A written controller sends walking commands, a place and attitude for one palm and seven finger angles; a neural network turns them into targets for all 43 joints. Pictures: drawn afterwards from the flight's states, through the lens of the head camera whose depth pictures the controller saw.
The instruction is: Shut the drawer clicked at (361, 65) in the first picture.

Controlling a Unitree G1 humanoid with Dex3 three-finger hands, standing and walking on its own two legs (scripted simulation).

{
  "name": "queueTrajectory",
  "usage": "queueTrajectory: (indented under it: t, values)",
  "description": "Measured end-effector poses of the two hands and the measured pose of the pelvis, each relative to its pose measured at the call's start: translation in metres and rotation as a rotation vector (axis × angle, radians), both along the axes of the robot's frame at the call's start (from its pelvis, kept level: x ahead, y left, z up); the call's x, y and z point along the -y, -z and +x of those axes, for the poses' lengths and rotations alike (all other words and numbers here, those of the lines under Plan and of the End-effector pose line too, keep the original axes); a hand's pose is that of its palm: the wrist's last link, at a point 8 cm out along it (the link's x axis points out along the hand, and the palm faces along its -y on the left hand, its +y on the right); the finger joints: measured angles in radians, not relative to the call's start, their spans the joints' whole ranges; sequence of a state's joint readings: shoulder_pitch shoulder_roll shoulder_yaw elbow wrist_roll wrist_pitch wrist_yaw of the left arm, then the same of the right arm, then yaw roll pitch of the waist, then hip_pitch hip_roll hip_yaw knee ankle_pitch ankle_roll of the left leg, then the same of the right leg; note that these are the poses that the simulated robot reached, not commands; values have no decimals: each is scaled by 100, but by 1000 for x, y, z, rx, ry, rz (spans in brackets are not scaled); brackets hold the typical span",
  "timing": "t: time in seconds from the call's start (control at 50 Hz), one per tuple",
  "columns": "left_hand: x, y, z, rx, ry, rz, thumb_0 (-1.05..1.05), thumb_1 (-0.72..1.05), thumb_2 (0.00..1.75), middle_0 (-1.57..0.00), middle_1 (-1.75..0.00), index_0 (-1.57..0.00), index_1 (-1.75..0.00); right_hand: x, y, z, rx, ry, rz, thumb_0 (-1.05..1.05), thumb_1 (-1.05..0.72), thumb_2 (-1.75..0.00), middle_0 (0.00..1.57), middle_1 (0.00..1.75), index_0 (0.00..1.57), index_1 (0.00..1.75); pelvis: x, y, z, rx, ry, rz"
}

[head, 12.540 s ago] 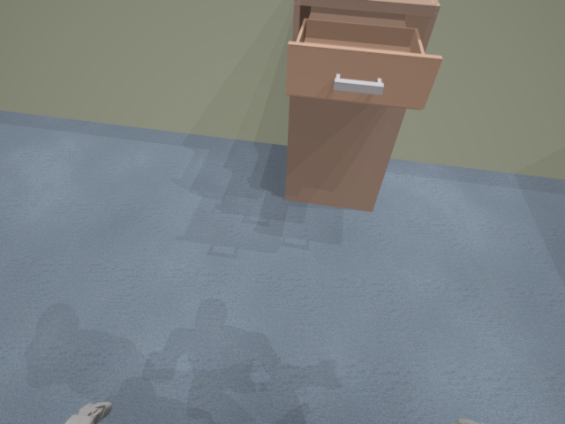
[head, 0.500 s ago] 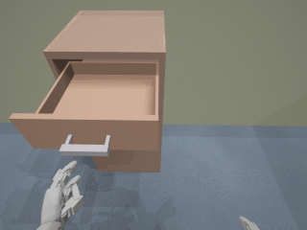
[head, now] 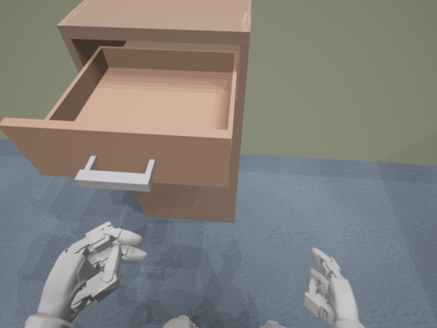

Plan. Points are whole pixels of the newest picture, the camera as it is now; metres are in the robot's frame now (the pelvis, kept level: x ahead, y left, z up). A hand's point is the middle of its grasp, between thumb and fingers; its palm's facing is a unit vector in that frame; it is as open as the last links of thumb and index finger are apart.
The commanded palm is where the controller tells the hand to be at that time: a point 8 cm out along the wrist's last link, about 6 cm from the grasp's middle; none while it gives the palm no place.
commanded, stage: raise the hand and make a fist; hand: left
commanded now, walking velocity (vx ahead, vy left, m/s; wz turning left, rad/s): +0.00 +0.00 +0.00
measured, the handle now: (118, 171) +0.35 +0.21 +0.10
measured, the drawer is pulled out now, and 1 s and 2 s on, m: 0.30 0.30 0.30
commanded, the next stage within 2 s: bring the fist close to the handle in 1.20 s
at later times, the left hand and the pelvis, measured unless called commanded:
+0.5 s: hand (77, 254) +0.19 +0.19 +0.15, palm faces +0.06 -0.99 -0.09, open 3.1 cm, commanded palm +0.13 +0.24 +0.16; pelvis +0.02 +0.02 +0.02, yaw -1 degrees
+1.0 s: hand (81, 247) +0.18 +0.17 +0.19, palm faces +0.04 -0.99 -0.11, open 3.2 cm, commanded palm +0.13 +0.23 +0.20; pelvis +0.03 +0.01 +0.04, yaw +0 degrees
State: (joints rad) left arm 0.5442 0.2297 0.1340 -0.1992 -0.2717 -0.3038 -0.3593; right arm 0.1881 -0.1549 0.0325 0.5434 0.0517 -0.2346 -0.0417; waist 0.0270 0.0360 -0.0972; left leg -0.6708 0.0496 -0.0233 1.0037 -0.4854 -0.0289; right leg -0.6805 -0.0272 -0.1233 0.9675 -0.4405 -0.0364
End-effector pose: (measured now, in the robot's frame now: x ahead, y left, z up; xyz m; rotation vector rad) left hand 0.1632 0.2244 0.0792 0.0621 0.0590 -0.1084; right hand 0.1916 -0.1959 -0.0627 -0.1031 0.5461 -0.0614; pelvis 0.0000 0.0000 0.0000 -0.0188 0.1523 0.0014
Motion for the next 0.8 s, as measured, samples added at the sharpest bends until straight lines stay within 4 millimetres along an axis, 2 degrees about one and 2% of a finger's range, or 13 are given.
queueTrajectory:
  t: [0.1,0.16,0.2,0.28,0.36,0.48,0.56,0.68,0.8]
  values:
    - [-21,-17,-2,-28,-135,0,2,89,90,-83,-98,-82,-98,15,-3,-32,-66,109,-13,2,-90,-90,21,30,20,30,-4,-11,8,27,22,9]
    - [-35,-30,-13,14,-215,29,2,90,90,-89,-105,-88,-105,26,-7,-40,-82,116,-54,2,-90,-90,21,30,20,30,-7,-14,10,37,19,6]
    - [-36,-34,-19,32,-222,31,1,90,90,-92,-109,-92,-109,31,-10,-40,-75,103,-81,2,-90,-90,21,30,20,30,-10,-15,10,42,14,2]
    - [-24,-34,-23,28,-153,-1,1,90,90,-100,-118,-100,-118,35,-22,-31,-18,81,-119,2,-90,-90,20,30,20,30,-16,-16,9,50,7,-6]
    - [-13,-41,-15,49,-93,3,2,90,90,-109,-126,-108,-126,27,-36,-15,62,67,-118,2,-90,-90,20,30,20,30,-20,-18,10,63,8,-7]
    - [-21,-72,-2,145,-148,28,2,89,90,-121,-139,-121,-139,1,-51,9,144,25,-60,2,-90,-90,20,30,20,30,-22,-23,17,89,10,-7]
    - [-22,-83,0,135,-162,28,1,89,90,-128,-148,-128,-148,-15,-56,21,168,-15,-20,2,-90,-90,20,30,20,30,-24,-28,23,107,9,-7]
    - [-11,-93,0,91,-120,30,1,90,90,-136,-156,-136,-156,-27,-61,30,184,-60,2,2,-90,-90,21,30,20,30,-23,-34,28,128,6,-5]
    - [-10,-116,-4,146,-140,65,2,89,90,-139,-159,-139,-159,-23,-63,32,182,-72,3,2,-90,-90,21,30,20,30,-19,-38,32,142,4,-1]
